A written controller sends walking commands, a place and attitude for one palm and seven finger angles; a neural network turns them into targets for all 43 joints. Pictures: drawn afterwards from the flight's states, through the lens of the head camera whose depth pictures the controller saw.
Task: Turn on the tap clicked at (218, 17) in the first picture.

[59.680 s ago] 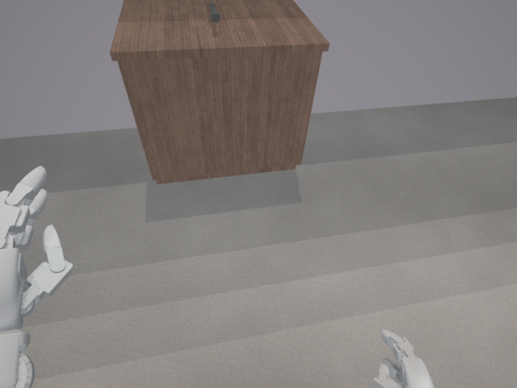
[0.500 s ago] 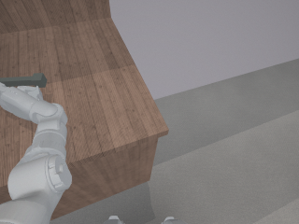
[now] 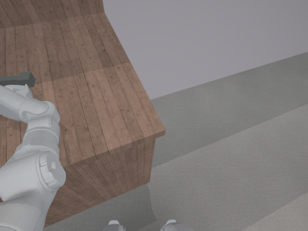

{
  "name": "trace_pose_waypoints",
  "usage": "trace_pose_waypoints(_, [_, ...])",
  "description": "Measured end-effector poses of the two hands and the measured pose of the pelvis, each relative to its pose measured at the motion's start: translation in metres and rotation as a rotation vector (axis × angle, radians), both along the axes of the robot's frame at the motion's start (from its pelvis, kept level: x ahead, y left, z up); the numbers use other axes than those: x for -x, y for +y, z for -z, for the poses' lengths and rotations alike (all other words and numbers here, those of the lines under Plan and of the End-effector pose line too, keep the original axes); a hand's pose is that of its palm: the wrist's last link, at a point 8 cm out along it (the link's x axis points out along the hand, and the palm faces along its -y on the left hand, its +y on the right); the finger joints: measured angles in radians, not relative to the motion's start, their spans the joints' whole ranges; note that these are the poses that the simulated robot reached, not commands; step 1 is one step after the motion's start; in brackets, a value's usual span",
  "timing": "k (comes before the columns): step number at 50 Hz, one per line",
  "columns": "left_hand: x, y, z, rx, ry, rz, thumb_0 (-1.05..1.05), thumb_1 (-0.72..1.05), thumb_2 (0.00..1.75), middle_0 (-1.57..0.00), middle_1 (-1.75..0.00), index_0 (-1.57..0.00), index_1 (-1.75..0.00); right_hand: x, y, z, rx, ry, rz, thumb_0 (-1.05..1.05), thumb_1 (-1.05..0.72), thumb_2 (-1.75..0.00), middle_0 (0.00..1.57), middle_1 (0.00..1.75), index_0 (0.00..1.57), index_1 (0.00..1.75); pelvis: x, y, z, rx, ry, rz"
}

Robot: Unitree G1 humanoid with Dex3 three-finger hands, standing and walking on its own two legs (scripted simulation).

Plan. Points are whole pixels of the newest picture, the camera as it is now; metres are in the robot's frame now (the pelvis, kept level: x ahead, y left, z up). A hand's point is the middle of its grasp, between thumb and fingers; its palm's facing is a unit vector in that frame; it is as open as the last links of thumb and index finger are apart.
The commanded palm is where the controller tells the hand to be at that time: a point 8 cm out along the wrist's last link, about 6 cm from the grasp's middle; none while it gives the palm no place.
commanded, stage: push the lever round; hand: left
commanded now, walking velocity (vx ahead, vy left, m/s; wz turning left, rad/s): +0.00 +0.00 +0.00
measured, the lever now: (27, 79) +0.50 +0.29 +0.09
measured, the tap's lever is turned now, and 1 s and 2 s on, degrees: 76 77 77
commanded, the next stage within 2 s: none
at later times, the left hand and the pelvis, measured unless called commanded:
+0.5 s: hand (26, 88) +0.48 +0.29 +0.08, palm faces +0.89 -0.44 -0.13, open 8.5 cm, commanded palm +0.47 +0.30 +0.09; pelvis +0.00 -0.02 +0.00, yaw +0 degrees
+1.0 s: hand (26, 88) +0.48 +0.29 +0.09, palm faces +0.88 -0.45 -0.14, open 8.5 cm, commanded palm +0.48 +0.30 +0.09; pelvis +0.00 -0.03 -0.01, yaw +0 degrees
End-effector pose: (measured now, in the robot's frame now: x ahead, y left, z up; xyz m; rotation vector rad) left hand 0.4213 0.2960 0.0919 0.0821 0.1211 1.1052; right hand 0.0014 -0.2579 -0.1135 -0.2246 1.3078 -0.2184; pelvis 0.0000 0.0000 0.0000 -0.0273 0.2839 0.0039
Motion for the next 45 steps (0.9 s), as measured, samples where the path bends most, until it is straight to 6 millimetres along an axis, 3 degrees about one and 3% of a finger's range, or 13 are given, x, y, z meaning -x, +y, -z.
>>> trace_pose_waypoints(45, [-0.002,0.000,-0.003,0.014,0.010,-0.008,0.02,0.90,0.90,0.00,-0.05,0.00,-0.07,0.000,-0.028,0.005,0.000,-0.010,-0.015,0.00,-0.90,-0.90,0.20,0.30,0.20,0.30,-0.002,-0.025,0.005,-0.010,0.020,-0.004])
